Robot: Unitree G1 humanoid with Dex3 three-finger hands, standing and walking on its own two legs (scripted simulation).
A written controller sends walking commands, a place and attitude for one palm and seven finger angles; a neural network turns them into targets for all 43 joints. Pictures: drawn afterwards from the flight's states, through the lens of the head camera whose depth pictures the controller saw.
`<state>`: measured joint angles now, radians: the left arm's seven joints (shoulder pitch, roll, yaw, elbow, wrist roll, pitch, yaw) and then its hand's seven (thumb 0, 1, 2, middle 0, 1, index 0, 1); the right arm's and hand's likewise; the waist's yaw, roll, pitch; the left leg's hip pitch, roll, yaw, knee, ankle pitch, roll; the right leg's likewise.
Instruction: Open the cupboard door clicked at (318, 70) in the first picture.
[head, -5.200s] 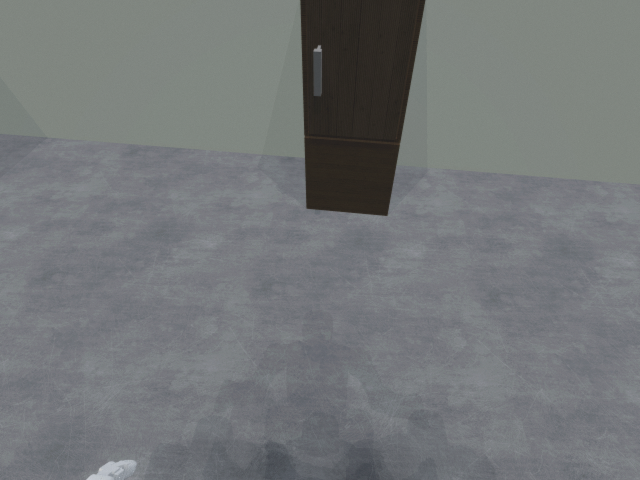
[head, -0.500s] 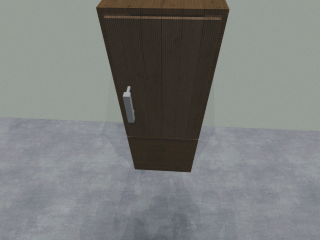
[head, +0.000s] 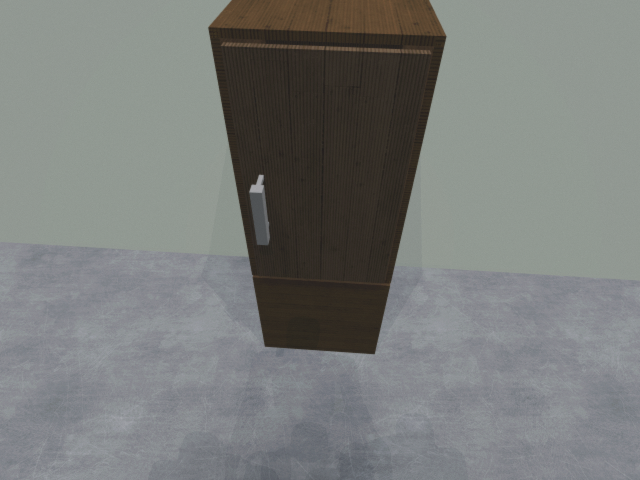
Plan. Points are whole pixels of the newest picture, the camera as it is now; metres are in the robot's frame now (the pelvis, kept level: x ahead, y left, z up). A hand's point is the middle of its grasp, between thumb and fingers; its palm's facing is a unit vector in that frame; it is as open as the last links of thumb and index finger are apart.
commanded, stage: look again from close up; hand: left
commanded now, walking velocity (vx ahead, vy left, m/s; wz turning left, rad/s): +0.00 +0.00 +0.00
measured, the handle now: (262, 210) +0.67 +0.16 -0.08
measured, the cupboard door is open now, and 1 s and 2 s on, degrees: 0 0 0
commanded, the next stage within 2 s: shuffle to correct the standing spot in 0.24 s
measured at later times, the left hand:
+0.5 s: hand out of the picture -0.03 +0.16 -0.18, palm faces +0.06 -0.99 -0.13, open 7.4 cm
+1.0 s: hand out of the picture +0.01 +0.16 -0.18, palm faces +0.05 -0.99 -0.09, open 7.4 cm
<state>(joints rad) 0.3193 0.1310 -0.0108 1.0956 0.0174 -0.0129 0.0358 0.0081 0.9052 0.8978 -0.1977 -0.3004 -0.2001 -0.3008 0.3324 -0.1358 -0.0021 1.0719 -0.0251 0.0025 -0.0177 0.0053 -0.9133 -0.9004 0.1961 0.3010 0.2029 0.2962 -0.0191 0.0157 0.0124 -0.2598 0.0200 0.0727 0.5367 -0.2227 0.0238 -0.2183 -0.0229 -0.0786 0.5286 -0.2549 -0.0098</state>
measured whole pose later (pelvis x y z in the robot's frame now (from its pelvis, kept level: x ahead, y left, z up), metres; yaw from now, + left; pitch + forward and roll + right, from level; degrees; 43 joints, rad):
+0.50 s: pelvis -0.01 +0.00 +0.00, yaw +0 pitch -1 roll -1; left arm 0.40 0.12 0.01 1.06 0.03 -0.01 0.02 0.01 0.90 0.90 -0.20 -0.30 -0.20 -0.30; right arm 0.36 -0.13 -0.01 1.07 -0.03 0.01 -0.01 0.01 -0.91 -0.90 0.20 0.30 0.20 0.30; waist 0.00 -0.01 -0.03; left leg -0.31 0.01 0.07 0.53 -0.26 0.03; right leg -0.27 -0.02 -0.07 0.53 -0.32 -0.02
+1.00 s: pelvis +0.07 +0.01 +0.00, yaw -2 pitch +0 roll +0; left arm 0.45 0.12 0.04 1.11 0.04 0.00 -0.01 0.01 0.90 0.90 -0.20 -0.30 -0.20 -0.30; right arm 0.31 -0.14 -0.03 1.02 -0.03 -0.07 -0.02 0.01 -0.93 -0.90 0.20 0.30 0.20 0.30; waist 0.01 -0.05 -0.01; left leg -0.29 0.04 0.16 0.57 -0.28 0.05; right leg -0.37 -0.02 -0.05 0.92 -0.44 -0.05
